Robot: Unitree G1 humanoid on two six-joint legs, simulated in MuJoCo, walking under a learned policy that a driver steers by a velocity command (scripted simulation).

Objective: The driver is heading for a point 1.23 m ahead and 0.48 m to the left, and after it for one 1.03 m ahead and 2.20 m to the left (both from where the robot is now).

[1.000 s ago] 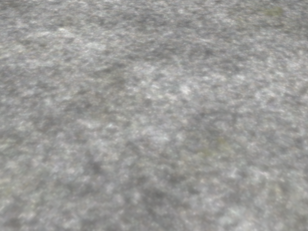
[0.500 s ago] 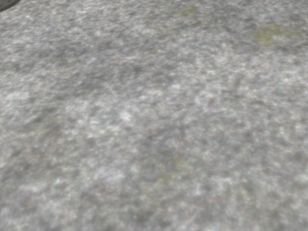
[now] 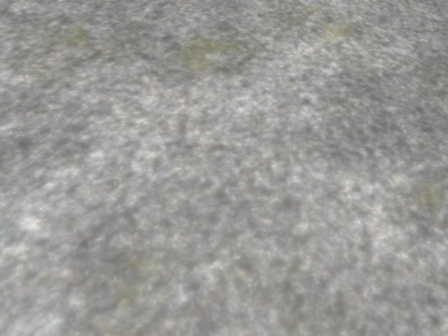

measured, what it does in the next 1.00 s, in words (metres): steps on the spot, turning left: right foot, then left foot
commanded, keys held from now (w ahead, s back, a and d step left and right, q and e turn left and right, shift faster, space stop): q+shift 0.82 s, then e+shift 0.14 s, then w+e+shift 0.04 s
